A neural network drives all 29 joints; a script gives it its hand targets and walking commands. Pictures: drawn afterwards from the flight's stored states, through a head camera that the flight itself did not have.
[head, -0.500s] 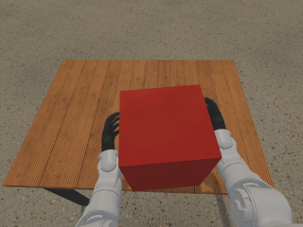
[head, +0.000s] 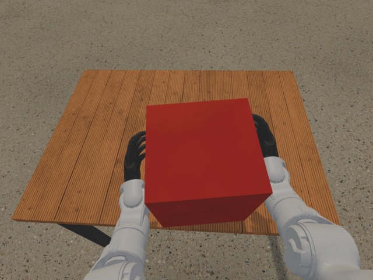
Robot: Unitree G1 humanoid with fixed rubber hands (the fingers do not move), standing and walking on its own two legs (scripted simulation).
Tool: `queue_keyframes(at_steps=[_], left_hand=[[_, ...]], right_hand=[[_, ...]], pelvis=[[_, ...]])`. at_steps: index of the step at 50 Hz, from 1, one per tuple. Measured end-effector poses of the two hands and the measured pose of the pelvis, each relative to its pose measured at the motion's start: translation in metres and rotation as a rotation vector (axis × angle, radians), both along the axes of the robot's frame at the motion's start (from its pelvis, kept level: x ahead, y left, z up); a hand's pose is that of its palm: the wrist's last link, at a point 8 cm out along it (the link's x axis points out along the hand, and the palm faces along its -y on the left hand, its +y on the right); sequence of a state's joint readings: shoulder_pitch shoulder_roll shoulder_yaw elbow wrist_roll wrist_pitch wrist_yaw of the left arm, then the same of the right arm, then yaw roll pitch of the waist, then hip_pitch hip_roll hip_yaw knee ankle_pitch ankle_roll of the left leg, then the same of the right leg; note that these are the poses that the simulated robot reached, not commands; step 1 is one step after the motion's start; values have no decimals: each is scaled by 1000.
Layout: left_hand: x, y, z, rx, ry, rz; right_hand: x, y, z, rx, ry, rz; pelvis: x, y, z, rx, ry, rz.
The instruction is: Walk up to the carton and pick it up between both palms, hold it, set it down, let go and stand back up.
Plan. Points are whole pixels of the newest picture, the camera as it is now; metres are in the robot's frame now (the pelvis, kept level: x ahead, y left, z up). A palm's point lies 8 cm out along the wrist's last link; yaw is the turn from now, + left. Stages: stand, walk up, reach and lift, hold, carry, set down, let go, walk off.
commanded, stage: reach and lift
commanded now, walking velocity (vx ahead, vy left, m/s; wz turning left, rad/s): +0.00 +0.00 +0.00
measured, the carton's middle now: (200, 169) +0.36 +0.01 -0.01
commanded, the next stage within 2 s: none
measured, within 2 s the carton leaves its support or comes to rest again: neither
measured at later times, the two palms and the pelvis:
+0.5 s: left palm (124, 152) +0.36 +0.17 +0.06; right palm (267, 132) +0.40 -0.12 +0.08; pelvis +0.01 +0.01 +0.00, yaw +2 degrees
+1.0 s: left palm (111, 137) +0.35 +0.18 +0.13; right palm (276, 128) +0.37 -0.12 +0.13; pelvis +0.00 +0.02 +0.00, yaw +2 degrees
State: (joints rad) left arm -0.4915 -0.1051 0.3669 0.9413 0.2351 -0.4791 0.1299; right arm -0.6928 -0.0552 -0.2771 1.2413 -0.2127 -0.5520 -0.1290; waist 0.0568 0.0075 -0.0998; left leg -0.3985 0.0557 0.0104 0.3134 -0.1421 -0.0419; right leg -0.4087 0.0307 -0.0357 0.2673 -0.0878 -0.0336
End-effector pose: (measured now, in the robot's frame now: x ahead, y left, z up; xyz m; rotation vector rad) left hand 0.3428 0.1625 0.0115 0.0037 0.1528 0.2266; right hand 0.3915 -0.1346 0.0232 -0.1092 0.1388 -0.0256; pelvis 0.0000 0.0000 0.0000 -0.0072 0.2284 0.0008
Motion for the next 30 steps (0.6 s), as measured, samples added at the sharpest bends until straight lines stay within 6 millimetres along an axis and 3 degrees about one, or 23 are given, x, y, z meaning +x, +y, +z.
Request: queue_keyframes(at_steps=[8,17,30], left_hand=[[1,3,6,-6,-1,3],[7,6,22,-25,-10,-9],[21,12,75,-16,-14,-53]], right_hand=[[1,3,4,20,0,0],[4,6,23,23,-7,-15],[6,10,79,53,-7,-58]], pelvis=[[2,0,1,-2,-10,12],[5,3,2,-4,-50,23],[6,10,4,-4,-163,33]])
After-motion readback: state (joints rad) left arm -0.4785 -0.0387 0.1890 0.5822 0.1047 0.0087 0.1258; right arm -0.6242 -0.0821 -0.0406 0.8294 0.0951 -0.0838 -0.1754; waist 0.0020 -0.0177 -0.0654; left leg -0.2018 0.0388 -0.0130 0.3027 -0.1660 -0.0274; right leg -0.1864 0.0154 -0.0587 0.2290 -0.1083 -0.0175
